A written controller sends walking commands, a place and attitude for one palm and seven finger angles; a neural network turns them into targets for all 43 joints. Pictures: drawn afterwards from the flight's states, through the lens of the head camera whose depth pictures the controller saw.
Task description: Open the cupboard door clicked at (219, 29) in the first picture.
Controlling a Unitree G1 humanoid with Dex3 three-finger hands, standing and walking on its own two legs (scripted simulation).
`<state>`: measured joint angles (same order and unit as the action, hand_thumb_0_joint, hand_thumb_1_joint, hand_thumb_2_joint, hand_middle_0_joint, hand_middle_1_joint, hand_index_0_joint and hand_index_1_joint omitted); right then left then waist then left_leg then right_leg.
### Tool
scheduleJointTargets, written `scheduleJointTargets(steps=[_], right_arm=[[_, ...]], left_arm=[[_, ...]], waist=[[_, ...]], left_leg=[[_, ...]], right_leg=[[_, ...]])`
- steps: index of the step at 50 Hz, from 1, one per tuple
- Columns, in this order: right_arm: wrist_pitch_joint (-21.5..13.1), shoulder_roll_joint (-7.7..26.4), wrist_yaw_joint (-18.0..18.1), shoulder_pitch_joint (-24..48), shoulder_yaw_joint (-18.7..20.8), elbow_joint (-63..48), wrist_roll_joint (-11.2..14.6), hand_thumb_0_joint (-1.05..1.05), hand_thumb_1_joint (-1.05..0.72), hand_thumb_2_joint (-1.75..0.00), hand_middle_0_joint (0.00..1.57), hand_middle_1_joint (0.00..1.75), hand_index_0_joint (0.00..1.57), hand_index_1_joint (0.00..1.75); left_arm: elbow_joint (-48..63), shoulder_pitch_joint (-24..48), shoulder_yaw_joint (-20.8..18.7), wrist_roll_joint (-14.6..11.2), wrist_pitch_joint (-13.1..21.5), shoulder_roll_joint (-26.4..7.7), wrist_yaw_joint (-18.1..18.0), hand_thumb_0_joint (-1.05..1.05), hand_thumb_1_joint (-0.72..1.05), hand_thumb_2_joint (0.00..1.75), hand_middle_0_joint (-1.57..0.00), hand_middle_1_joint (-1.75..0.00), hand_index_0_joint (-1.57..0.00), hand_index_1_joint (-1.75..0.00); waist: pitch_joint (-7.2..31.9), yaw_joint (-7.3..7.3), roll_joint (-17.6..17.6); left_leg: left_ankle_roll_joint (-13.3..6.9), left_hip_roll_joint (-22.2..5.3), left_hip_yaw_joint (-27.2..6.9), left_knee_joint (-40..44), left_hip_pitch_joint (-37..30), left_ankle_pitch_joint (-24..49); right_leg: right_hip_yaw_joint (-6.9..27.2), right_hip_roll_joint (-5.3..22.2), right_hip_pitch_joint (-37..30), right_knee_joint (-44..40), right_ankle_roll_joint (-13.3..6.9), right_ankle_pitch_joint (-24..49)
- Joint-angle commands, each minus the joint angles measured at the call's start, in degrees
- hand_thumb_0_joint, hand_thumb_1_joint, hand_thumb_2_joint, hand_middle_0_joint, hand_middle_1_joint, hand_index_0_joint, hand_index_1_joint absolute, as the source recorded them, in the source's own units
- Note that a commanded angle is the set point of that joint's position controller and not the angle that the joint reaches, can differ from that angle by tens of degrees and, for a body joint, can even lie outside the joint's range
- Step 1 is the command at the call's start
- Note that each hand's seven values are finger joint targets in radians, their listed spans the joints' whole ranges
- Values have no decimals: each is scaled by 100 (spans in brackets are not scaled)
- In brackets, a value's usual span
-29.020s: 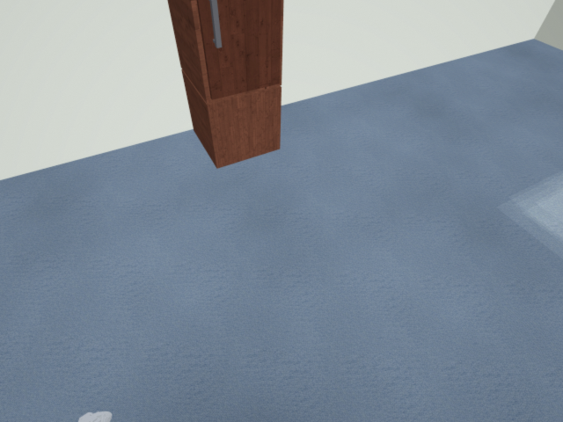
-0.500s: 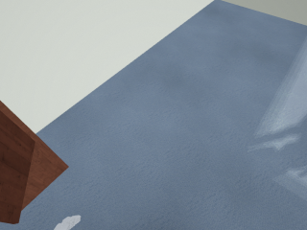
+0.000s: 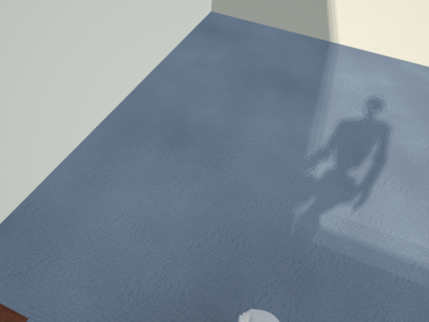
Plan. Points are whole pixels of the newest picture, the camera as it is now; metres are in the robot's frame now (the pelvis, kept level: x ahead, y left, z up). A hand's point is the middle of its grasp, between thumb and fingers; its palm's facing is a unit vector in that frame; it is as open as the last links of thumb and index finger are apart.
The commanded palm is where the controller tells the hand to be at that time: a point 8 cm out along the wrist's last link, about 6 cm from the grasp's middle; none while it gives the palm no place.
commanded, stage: walk to a spot facing it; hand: left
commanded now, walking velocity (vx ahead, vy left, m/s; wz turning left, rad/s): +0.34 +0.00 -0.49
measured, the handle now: out of the picture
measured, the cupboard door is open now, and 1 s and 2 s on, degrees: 49 49 49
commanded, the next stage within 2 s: turn to face it in 0.98 s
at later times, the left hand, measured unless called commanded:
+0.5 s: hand (183, 238) +0.32 +0.10 -0.16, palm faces -0.17 -0.96 -0.21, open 7.2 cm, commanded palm none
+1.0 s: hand (215, 162) +0.57 +0.04 -0.16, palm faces -0.31 -0.93 -0.21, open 7.3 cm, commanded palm none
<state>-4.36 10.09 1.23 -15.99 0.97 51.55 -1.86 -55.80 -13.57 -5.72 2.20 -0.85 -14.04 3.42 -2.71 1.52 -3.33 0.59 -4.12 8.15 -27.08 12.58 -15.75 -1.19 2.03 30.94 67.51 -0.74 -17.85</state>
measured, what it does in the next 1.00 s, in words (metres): walks ahead, turning right: right foot, then left foot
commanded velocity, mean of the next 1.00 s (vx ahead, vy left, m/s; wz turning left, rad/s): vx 0.35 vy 0.00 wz -0.27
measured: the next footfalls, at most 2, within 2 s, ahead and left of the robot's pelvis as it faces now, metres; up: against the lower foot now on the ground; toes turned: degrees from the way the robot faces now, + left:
right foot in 0.24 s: +0.22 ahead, -0.15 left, +0.00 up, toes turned -15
left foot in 0.68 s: +0.48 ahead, +0.01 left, +0.00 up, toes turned -8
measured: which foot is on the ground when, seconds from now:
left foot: down 0.00-0.24, up 0.26-0.66, down 0.68-1.00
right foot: up 0.00-0.22, down 0.24-0.68, up 0.70-1.00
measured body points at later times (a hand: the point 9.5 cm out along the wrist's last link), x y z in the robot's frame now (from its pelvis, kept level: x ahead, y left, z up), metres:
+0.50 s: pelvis +0.21 -0.08 +0.00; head +0.25 -0.09 +0.45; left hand +0.33 +0.15 -0.14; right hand +0.20 -0.32 -0.15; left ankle +0.30 +0.07 -0.68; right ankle +0.18 -0.14 -0.74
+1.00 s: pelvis +0.45 -0.13 +0.00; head +0.47 -0.15 +0.45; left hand +0.58 +0.08 -0.14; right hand +0.34 -0.34 -0.16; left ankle +0.44 +0.02 -0.74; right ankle +0.48 -0.26 -0.72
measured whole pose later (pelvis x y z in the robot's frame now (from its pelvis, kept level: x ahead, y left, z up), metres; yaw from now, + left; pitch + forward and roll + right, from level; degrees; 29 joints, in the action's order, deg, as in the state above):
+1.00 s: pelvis +0.45 -0.13 +0.00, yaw -21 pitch +1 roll +2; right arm -2.9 10.8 0.4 -20.1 3.0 60.8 -1.9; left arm -58.4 -11.9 -4.6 2.0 0.8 -10.7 2.4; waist -2.5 0.0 -0.1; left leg 2.0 -4.3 12.4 -22.8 5.5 -16.9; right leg -4.9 5.4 28.1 41.0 -1.1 -12.9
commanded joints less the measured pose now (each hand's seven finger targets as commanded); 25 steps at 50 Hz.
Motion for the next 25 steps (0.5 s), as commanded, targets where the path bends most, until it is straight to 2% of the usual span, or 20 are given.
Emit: scheduleJointTargets(steps=[1,4,5,7,8,9,10,11,12,13,14,15,16,17,18,19,20,22,24,25], right_arm=[[-64,939,41,-916,236,135,4,0,-90,-90,20,30,20,30],[-9,951,-1,-997,252,238,-30,0,-90,-90,20,30,20,30],[5,935,-2,-1061,236,267,-33,0,-90,-90,20,30,20,30],[33,968,-2,-1073,234,339,-58,0,-90,-90,20,30,20,30],[53,1026,-7,-1090,233,365,-59,0,-90,-90,20,30,20,30],[71,1068,-20,-1033,246,401,-51,0,-90,-90,20,30,20,30],[76,1106,-17,-909,232,399,-20,0,-90,-90,20,30,20,30],[62,1032,-73,-705,211,341,63,0,-90,-90,20,30,20,30],[39,591,-93,-781,142,124,191,0,-90,-90,20,30,20,30],[48,778,-75,-303,198,-25,185,0,-90,-90,20,30,20,30],[68,812,-69,-9,278,-4,158,0,-90,-90,20,30,20,30],[87,727,-62,90,265,83,110,0,-90,-90,20,30,20,30],[142,646,-68,-27,252,221,58,0,-90,-90,20,30,20,30],[205,515,-79,-289,229,361,31,0,-90,-90,20,30,20,30],[266,415,-95,-442,223,456,18,0,-90,-90,20,30,20,30],[281,331,-114,-669,222,536,22,0,-90,-90,20,30,20,30],[294,292,-132,-630,216,552,13,0,-90,-90,20,30,20,30],[268,269,-169,-309,233,435,24,0,-90,-90,20,30,20,30],[229,253,-198,86,256,280,29,0,-90,-90,20,30,20,30],[207,291,-212,313,259,190,33,0,-90,-90,20,30,20,30]], left_arm=[[726,730,150,-34,142,108,80,0,90,90,-20,-30,-20,-30],[834,1181,173,-41,125,99,76,0,90,90,-20,-30,-20,-30],[858,1351,173,-37,110,85,77,0,90,90,-20,-30,-20,-30],[869,1455,157,-43,115,15,60,0,90,90,-20,-30,-20,-30],[847,1386,151,-49,127,-15,48,0,90,90,-20,-30,-20,-30],[769,1102,137,-49,164,-111,22,0,90,90,-20,-30,-20,-30],[537,359,80,-45,214,-256,-10,0,90,90,-20,-30,-20,-30],[170,-754,-44,-28,293,-656,-76,0,90,90,-20,-30,-20,-30],[-40,-1651,-266,-47,331,-1433,-193,0,90,90,-20,-30,-20,-30],[-45,-1553,-251,-187,295,-1658,-266,0,90,90,-20,-30,-20,-30],[113,-988,-179,-195,264,-1365,-317,0,90,90,-20,-30,-20,-30],[223,-506,-66,-183,276,-1018,-351,0,90,90,-20,-30,-20,-30],[310,-129,24,-163,321,-731,-364,0,90,90,-20,-30,-20,-30],[335,82,65,-132,373,-589,-367,0,90,90,-20,-30,-20,-30],[312,131,78,-118,416,-501,-358,0,90,90,-20,-30,-20,-30],[247,172,73,-90,452,-523,-358,0,90,90,-20,-30,-20,-30],[194,78,67,-111,476,-473,-331,0,90,90,-20,-30,-20,-30],[47,-92,69,-131,522,-442,-301,0,90,90,-20,-30,-20,-30],[-73,-287,71,-116,552,-353,-303,0,90,90,-20,-30,-20,-30],[-105,-356,76,-125,561,-372,-295,0,90,90,-20,-30,-20,-30]], waist=[[181,-318,1151],[-119,-411,1234],[-216,-459,1141],[-266,-416,1079],[-208,-341,991],[-33,-159,1003],[350,219,755],[945,744,201],[1799,993,-1552],[1562,922,-1303],[952,675,-734],[434,393,-535],[193,117,-325],[198,-117,-295],[163,-233,-287],[298,-364,-295],[298,-329,-211],[173,-275,-153],[21,-198,-244],[-70,-143,-133]], left_leg=[[-556,-1359,-338,1290,-1074,1767],[-562,-1429,-23,1404,-808,1404],[-576,-1449,1,1454,-676,1395],[-560,-1584,57,1349,-641,1510],[-530,-1584,121,1160,-669,1890],[-465,-1556,243,643,-720,2573],[-329,-1379,415,-367,-460,3199],[-99,-1019,682,-1801,580,2820],[210,-35,731,-4009,2409,-1328],[142,-30,-218,-5071,3049,-2040],[111,-272,-641,-5325,3093,-1348],[132,-536,-788,-5034,2966,-865],[178,-646,-792,-4553,2508,-604],[212,-628,-718,-4104,2137,-496],[245,-571,-610,-3717,1881,-421],[259,-510,-532,-3311,1683,-363],[273,-429,-447,-3051,1624,-152],[290,-365,-404,-2552,1799,156],[274,-360,-443,-2036,1912,323],[254,-318,-429,-1789,1860,377]], right_leg=[[-147,317,830,-999,86,435],[-427,255,401,-2081,31,577],[-480,216,247,-2259,2,673],[-525,156,-185,-2606,-97,540],[-623,46,-500,-2729,-167,432],[-720,-83,-996,-2970,-265,277],[-800,-260,-2145,-3335,-383,389],[-291,56,-3957,-3553,-616,276],[2568,1937,-5523,-4296,-1301,156],[3553,2419,-5061,-5078,-1620,291],[3208,2225,-4139,-5187,-1512,19],[2577,1987,-3223,-5268,-1382,124],[1918,1706,-2507,-5366,-1233,459],[1445,1489,-2137,-5414,-1153,848],[1158,1315,-1875,-5453,-1105,1104],[925,1188,-1900,-5428,-1088,1150],[846,1050,-1847,-5472,-1086,1158],[881,989,-2044,-5568,-1111,1064],[941,1029,-2201,-5575,-1123,1088],[981,1063,-2196,-5582,-1127,1117]])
